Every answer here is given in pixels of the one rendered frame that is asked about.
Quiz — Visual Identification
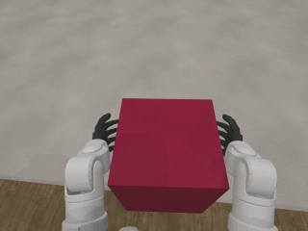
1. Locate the robot right forearm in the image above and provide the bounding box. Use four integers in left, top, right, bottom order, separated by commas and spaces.
224, 141, 278, 231

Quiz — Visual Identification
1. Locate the left robot hand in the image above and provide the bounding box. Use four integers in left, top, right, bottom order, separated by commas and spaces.
92, 113, 119, 152

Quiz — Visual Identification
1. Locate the right robot hand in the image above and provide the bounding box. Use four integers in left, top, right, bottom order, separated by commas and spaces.
217, 114, 243, 157

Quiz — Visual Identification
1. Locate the robot left forearm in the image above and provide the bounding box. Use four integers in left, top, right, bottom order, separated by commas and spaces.
62, 139, 111, 231

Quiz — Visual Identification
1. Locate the carton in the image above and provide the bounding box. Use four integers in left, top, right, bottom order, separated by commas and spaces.
107, 98, 230, 214

